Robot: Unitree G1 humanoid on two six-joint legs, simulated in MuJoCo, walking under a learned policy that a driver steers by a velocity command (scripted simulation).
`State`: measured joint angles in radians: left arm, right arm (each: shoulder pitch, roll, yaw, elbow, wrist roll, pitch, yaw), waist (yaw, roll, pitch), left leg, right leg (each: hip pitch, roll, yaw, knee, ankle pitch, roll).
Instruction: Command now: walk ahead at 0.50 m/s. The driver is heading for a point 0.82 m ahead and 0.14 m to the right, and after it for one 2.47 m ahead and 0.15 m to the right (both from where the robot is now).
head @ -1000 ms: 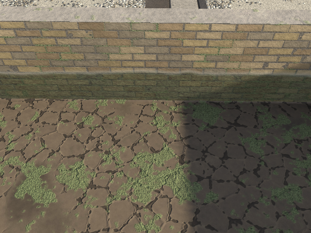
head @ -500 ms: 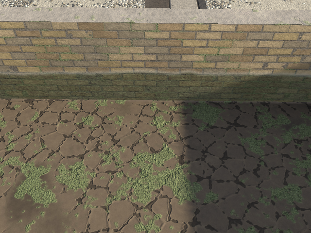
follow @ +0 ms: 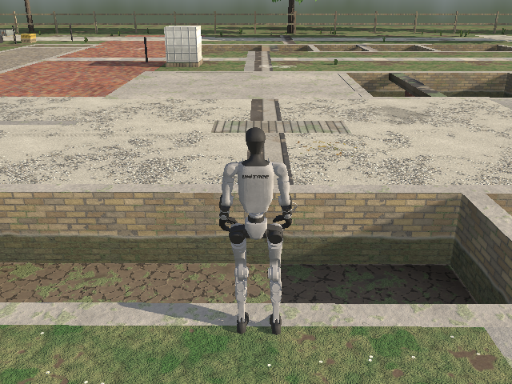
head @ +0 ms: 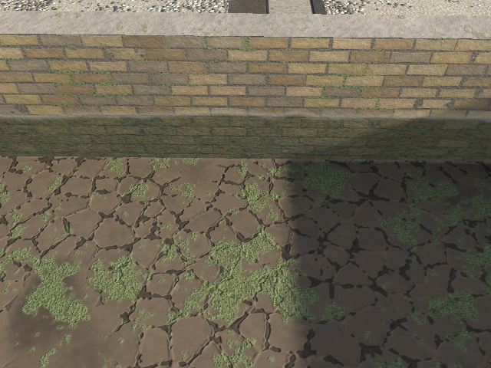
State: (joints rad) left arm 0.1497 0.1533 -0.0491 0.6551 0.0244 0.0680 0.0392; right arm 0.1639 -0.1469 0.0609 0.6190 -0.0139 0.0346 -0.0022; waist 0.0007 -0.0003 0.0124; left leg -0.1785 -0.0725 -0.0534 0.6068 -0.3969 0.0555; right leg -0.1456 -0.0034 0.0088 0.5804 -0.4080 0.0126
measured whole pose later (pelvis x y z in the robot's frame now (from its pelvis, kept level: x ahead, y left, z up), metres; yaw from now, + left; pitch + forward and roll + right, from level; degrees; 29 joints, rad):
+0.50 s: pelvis +0.01 +0.00 +0.02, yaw +0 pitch +0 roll +0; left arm 0.21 0.18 -0.04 0.74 0.01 0.06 0.04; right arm 0.22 -0.16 0.06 0.70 0.00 0.01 0.01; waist 0.00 -0.01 0.00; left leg -0.08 -0.07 -0.05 0.39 -0.30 0.05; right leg -0.06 -0.01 0.02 0.38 -0.31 0.01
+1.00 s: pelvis -0.01 +0.00 +0.01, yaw +0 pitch +1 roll +0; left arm 0.20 0.20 -0.03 0.71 0.02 0.09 0.05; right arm 0.20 -0.19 0.04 0.67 -0.01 0.05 -0.01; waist 0.00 -0.01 0.00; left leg -0.18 -0.07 -0.05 0.49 -0.31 0.05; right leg -0.16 -0.01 0.02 0.48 -0.33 0.01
